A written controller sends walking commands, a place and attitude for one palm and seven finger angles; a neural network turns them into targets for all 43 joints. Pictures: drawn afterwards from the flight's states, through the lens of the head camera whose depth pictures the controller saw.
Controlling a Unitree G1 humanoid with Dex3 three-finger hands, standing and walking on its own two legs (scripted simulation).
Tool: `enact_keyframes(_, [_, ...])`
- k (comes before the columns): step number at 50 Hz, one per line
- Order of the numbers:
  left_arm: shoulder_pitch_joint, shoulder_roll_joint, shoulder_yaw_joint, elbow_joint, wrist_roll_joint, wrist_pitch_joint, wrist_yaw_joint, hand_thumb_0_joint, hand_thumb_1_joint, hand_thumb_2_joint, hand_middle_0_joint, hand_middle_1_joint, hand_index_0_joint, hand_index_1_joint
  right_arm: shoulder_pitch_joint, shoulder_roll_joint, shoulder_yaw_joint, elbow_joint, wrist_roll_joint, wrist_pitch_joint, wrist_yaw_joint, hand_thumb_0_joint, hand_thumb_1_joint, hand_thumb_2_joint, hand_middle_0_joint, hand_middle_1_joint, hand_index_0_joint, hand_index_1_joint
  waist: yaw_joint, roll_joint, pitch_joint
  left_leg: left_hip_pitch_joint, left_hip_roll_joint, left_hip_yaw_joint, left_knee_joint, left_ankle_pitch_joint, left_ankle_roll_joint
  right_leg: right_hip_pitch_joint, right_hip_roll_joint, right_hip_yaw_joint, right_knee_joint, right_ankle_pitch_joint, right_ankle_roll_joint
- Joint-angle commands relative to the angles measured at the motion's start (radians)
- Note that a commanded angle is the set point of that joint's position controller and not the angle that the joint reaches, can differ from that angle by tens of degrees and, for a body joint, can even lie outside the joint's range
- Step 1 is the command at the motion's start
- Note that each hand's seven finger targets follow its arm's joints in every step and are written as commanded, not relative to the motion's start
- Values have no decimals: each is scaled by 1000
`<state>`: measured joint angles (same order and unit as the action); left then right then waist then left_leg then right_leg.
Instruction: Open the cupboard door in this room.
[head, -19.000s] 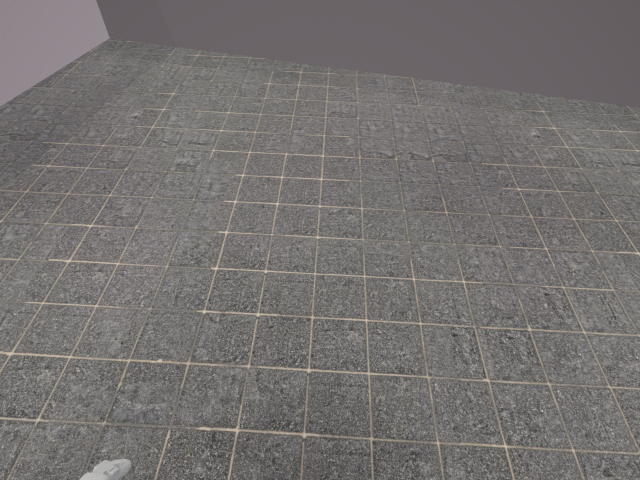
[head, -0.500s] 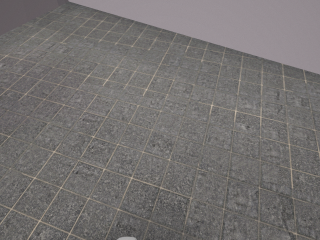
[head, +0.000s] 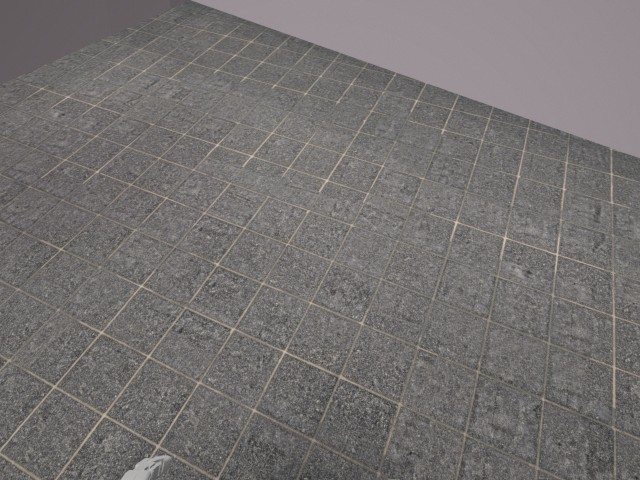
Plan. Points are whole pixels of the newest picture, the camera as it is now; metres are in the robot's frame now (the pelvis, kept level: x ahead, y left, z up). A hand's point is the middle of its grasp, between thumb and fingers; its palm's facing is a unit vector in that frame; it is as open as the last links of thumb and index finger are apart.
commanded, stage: turn or walk to find it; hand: left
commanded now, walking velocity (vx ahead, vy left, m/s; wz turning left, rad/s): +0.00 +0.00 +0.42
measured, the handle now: out of the picture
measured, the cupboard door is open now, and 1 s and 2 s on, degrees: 0 0 0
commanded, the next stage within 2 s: none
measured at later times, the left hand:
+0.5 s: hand out of the picture -0.04 +0.18 -0.17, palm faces +0.29 -0.92 -0.25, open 7.3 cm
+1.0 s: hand out of the picture -0.03 +0.20 -0.16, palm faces +0.42 -0.87 -0.27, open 7.4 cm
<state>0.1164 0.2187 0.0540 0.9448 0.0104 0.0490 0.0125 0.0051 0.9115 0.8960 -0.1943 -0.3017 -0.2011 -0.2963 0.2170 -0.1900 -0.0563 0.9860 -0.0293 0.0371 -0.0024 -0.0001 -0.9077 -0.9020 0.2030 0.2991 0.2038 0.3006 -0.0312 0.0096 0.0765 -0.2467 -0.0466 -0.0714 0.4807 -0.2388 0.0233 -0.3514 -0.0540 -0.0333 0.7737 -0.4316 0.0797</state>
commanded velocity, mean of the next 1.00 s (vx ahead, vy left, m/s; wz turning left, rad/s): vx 0.00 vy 0.00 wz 0.42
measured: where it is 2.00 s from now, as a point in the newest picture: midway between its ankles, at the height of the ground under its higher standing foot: outside the picture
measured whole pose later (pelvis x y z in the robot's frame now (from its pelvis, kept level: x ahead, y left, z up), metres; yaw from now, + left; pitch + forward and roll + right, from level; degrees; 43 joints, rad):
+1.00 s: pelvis -0.04 -0.03 -0.01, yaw +25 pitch +0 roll +1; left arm 0.14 0.21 0.05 0.94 0.01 0.04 0.01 0.00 0.91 0.90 -0.19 -0.30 -0.20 -0.30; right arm 0.20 -0.20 -0.06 0.97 -0.03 0.04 0.00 0.00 -0.91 -0.90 0.20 0.30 0.20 0.30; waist -0.02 0.02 0.07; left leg -0.30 -0.04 -0.08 0.51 -0.23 0.00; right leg -0.30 -0.05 -0.05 0.65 -0.36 0.07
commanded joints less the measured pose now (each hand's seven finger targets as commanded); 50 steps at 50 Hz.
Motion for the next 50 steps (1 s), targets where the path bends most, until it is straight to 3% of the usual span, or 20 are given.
enact_keyframes(1, [123, 91, 19, -43, -7, -45, 11, 0, 900, 900, -200, -300, -200, -300, -11, -186, -48, -74, 11, -22, -14, 0, -900, -900, 200, 300, 200, 300, 61, 105, -157, -6, 191, -235, 8, 397, 84, 219, 9, -21, -361, 237, -15])
enact_keyframes(2, [153, 143, 27, -36, 1, -56, 17, 0, 900, 900, -200, -300, -200, -300, 5, -146, -43, -75, 21, -25, -8, 0, -900, -900, 200, 300, 200, 300, 70, -11, -179, -141, 129, -179, 88, 194, 27, 375, -105, 77, -434, 311, -41])
enact_keyframes(3, [179, 224, 46, -32, 15, -63, 25, 0, 900, 900, -200, -300, -200, -300, -1, -84, -32, -98, 23, -26, -4, 0, -900, -900, 200, 300, 200, 300, 86, -283, -170, -314, -16, -7, 294, -221, -43, 445, -349, 308, -451, 453, -142])
enact_keyframes(4, [182, 236, 42, -45, 10, -58, 24, 0, 900, 900, -200, -300, -200, -300, -19, -124, -46, -108, 17, -13, -8, 0, -900, -900, 200, 300, 200, 300, 92, -247, -145, -299, -8, -15, 491, -378, -46, 302, -444, 344, -463, 523, -235])
enact_keyframes(5, [123, 193, 45, -57, 6, -58, 30, 0, 900, 900, -200, -300, -200, -300, -7, -138, -53, -93, 12, 3, -8, 0, -900, -900, 200, 300, 200, 300, 64, -202, -110, -292, 23, -47, 617, -326, -45, 224, -410, 280, -480, 450, -252])
enact_keyframes(7, [27, 150, 33, -85, 5, -54, 27, 0, 900, 900, -200, -300, -200, -300, 22, -125, -55, -50, 6, 17, 3, 0, -900, -900, 200, 300, 200, 300, 21, -152, -31, -304, 49, -24, 740, -219, -57, 147, -311, 172, -486, 329, -213])
enact_keyframes(10, [34, 114, 21, -81, 5, -64, 22, 0, 900, 900, -200, -300, -200, -300, 58, -105, -48, -27, 7, 19, 13, 0, -900, -900, 200, 300, 200, 300, 8, -151, -34, -307, 61, 9, 754, -120, -77, 170, -246, 40, -465, 414, -169])
enact_keyframes(21, [182, 183, 47, -23, 22, -55, 18, 0, 900, 900, -200, -300, -200, -300, -92, -83, -18, -70, 19, 4, 10, 0, -900, -900, 200, 300, 200, 300, 88, -222, -69, -184, 78, 123, 340, -236, -84, 271, -311, -7, -382, 631, -224])
enact_keyframes(23, [166, 197, 51, -21, 21, -52, 18, 0, 900, 900, -200, -300, -200, -300, -67, -87, -16, -69, 22, -4, 8, 0, -900, -900, 200, 300, 200, 300, 71, -212, -99, -121, 73, 144, 231, -201, -76, 273, -318, -22, -342, 641, -215])
enact_keyframes(25, [141, 194, 51, -16, 14, -46, 15, 0, 900, 900, -200, -300, -200, -300, -20, -99, -16, -60, 21, -13, 8, 0, -900, -900, 200, 300, 200, 300, 37, -179, -123, 2, 67, 157, 46, -52, -66, 232, -293, -76, -260, 579, -159])
enact_keyframes(26, [139, 179, 48, -22, 5, -39, 14, 0, 900, 900, -200, -300, -200, -300, 16, -132, -23, -51, 19, -22, 10, 0, -900, -900, 200, 300, 200, 300, 11, -91, -146, 131, 91, 127, -74, 85, -53, 141, -264, -115, -164, 481, -111])
enact_keyframes(27, [161, 125, 39, -39, -2, -30, 11, 0, 900, 900, -200, -300, -200, -300, 41, -225, -42, -53, 12, -32, 7, 0, -900, -900, 200, 300, 200, 300, -1, 165, -173, 265, 286, -145, -136, 296, 25, -60, -144, -166, 20, 163, -40])
enact_keyframes(28, [118, 74, 14, -69, 0, -23, 11, 0, 900, 900, -200, -300, -200, -300, 82, -297, -59, -48, 13, -25, -1, 0, -900, -900, 200, 300, 200, 300, -26, 316, -150, 260, 447, -308, -155, 587, 131, -191, -64, -118, 182, -239, -4])
enact_keyframes(29, [88, 103, 18, -71, 4, -14, 14, 0, 900, 900, -200, -300, -200, -300, 83, -291, -55, -41, 10, -17, -3, 0, -900, -900, 200, 300, 200, 300, -31, 205, -137, 192, 465, -248, -142, 505, 179, -155, -79, -46, 268, -221, -23])
enact_keyframes(31, [61, 102, 28, -46, 8, -6, 9, 0, 900, 900, -200, -300, -200, -300, -11, -238, -42, -59, 4, -21, -20, 0, -900, -900, 200, 300, 200, 300, -3, 237, -66, 104, 363, -213, -175, 317, 153, -194, -81, -4, 324, -104, -17])
enact_keyframes(34, [95, 106, 27, -19, 7, -13, -2, 0, 900, 900, -200, -300, -200, -300, -60, -206, -26, -76, 8, -29, -22, 0, -900, -900, 200, 300, 200, 300, 29, 149, -50, 98, 288, -131, -156, 401, 127, -174, -60, -2, 336, 3, -6])
enact_keyframes(42, [40, 88, 18, -54, 2, -15, 4, 0, 900, 900, -200, -300, -200, -300, 1, -209, -40, -73, 6, -26, -16, 0, -900, -900, 200, 300, 200, 300, 1, 140, -86, 131, 287, -203, -147, 358, 155, -143, -34, 10, 171, -20, 9])
enact_keyframes(48, [109, 77, 16, -46, -6, -33, 7, 0, 900, 900, -200, -300, -200, -300, -31, -205, -50, -85, 6, -16, -11, 0, -900, -900, 200, 300, 200, 300, 36, 153, -126, 16, 232, -243, -62, 373, 123, 106, 25, -29, -181, 98, -11])
enact_keyframes(49, [151, 86, 20, -36, -6, -41, 9, 0, 900, 900, -200, -300, -200, -300, -39, -195, -50, -90, 11, -16, -11, 0, -900, -900, 200, 300, 200, 300, 60, 134, -145, -40, 201, -228, -14, 319, 92, 205, 15, -29, -315, 201, -15])
enact_keyframes(50, [186, 133, 28, -32, 1, -51, 13, 0, 900, 900, -200, -300, -200, -300, -36, -158, -46, -93, 19, -17, -6, 0, -900, -900, 200, 300, 200, 300, 76, 20, -156, -148, 138, -181, 63, 165, 38, 329, -65, 42, -423, 255, -34])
